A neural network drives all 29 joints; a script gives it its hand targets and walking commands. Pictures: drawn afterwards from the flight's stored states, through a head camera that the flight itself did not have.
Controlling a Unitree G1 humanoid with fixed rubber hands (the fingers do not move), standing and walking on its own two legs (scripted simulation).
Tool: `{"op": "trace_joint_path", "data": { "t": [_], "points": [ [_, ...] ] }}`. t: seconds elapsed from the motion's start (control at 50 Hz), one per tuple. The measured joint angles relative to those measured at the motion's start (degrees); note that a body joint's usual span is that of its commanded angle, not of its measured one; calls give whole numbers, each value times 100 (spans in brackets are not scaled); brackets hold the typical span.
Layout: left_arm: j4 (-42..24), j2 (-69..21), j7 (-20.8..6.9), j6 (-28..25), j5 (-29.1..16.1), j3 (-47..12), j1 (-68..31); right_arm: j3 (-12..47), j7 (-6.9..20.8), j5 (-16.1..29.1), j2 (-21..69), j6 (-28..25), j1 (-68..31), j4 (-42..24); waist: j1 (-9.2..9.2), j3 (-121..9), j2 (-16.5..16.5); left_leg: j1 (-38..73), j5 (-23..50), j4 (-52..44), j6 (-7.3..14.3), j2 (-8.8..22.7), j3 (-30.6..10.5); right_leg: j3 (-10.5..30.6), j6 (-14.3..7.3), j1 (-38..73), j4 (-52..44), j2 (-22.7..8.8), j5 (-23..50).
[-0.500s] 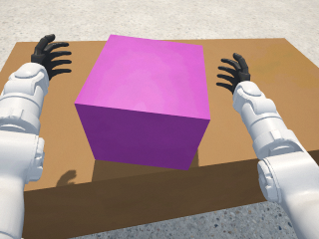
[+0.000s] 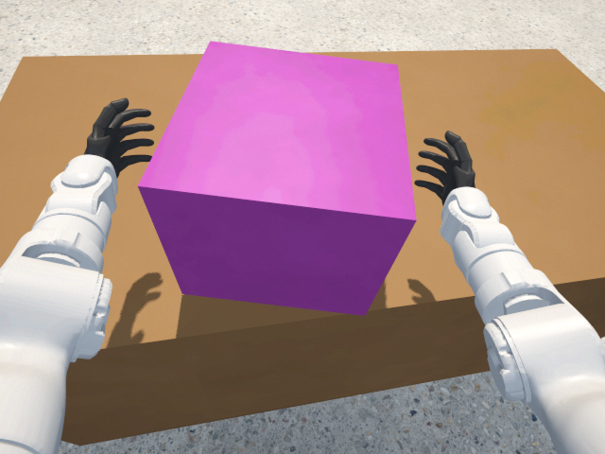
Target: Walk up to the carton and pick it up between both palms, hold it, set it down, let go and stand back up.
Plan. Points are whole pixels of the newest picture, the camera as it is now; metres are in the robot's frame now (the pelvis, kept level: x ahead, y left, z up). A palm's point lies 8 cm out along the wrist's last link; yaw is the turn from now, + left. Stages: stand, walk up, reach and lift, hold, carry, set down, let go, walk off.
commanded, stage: reach and lift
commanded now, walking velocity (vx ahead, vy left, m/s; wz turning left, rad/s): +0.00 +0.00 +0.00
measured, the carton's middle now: (288, 180) +0.49 -0.02 +0.05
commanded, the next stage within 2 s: none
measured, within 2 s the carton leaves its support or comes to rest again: neither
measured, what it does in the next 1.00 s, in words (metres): stands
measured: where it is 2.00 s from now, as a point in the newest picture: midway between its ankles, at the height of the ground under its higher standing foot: outside the picture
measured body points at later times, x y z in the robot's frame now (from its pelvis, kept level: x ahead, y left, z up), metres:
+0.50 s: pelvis +0.00 +0.00 +0.00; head +0.05 +0.03 +0.45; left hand +0.49 +0.18 +0.11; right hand +0.43 -0.21 +0.10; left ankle +0.04 +0.10 -0.73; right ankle -0.03 -0.14 -0.73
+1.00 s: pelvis +0.00 -0.01 +0.00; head +0.05 +0.03 +0.44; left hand +0.49 +0.18 +0.11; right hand +0.42 -0.21 +0.11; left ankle +0.04 +0.10 -0.73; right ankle -0.03 -0.14 -0.73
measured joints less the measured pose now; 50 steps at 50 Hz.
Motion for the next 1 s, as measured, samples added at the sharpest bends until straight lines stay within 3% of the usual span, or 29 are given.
{"op": "trace_joint_path", "data": {
  "t": [0.16,0.28,0.7,1.0],
  "points": [
    [-185,-41,27,-214,-8,25,221,-12,-135,-23,237,-275,232,-248,4,-129,36,-409,-71,200,-7,5,-56,-52,16,-362,142,11,-60],
    [-712,-276,225,-33,316,302,346,-106,-126,-146,298,-366,231,-211,220,-207,6,-404,-127,232,-27,81,-13,2,-12,-311,11,80,2],
    [-197,-658,402,-48,717,680,126,-396,-561,-451,705,-173,-115,42,153,-110,-113,-79,-30,60,-54,84,63,72,-39,-142,113,71,-22],
    [-118,-665,452,-111,678,588,13,-603,-575,-607,749,-150,-197,117,112,-182,-136,-238,20,65,-63,80,23,31,-51,-285,115,73,15]
  ]
}}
